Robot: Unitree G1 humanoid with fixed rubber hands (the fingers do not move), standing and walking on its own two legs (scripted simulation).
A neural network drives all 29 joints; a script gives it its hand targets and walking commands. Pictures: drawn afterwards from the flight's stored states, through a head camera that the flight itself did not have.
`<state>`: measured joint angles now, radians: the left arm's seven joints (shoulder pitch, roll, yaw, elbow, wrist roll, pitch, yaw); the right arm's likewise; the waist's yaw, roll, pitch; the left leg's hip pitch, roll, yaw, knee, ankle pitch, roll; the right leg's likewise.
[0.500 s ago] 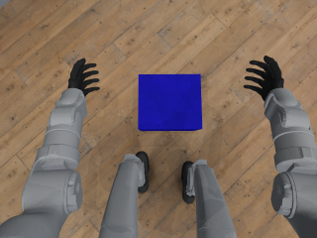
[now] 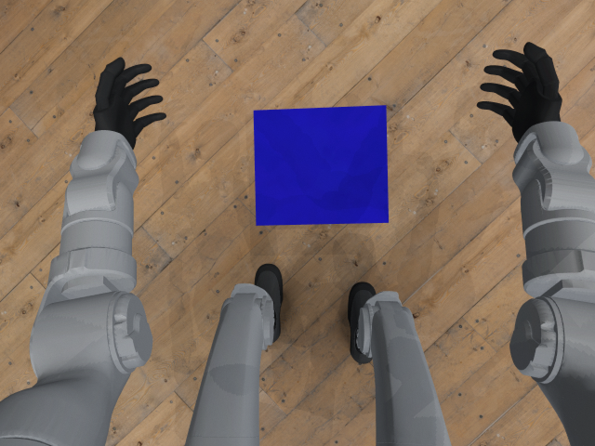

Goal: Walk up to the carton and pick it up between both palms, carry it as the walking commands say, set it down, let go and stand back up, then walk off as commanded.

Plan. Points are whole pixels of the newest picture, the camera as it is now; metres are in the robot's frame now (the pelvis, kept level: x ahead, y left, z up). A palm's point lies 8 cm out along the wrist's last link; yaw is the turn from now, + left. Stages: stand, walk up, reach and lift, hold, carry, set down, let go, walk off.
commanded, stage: reach and lift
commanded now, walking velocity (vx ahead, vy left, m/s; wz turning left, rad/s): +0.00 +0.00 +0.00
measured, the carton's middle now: (319, 171) +0.47 +0.00 -0.54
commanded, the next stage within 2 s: none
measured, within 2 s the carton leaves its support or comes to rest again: neither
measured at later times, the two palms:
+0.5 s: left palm (172, 150) +0.48 +0.26 -0.30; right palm (450, 147) +0.48 -0.22 -0.30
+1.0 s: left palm (201, 163) +0.47 +0.25 -0.41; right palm (418, 162) +0.48 -0.20 -0.42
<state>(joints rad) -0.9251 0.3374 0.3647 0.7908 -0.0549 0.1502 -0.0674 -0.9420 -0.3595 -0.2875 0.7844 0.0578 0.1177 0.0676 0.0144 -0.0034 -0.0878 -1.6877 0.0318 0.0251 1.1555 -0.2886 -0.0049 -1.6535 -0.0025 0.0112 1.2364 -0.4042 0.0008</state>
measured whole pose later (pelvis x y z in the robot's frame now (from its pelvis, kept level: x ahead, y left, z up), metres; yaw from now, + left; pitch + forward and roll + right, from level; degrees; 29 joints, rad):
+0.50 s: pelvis -0.06 +0.00 -0.14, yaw +0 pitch +32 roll -1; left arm -1.28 0.54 0.21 0.66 -0.24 0.24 0.03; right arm -1.28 -0.50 -0.18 0.63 0.22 0.26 -0.04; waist 0.02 0.01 0.56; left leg -1.91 0.02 -0.02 1.78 -0.42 0.00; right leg -1.84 -0.01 -0.01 1.85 -0.56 0.00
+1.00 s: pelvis -0.06 +0.00 -0.26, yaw -1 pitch +28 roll +0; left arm -1.40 0.51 0.13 1.04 -0.28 0.13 0.08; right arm -1.39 -0.44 -0.08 0.99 0.28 0.13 -0.07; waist 0.02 -0.01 0.52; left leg -2.20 0.03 -0.02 2.14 -0.44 -0.01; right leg -2.13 0.00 0.00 2.24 -0.60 0.00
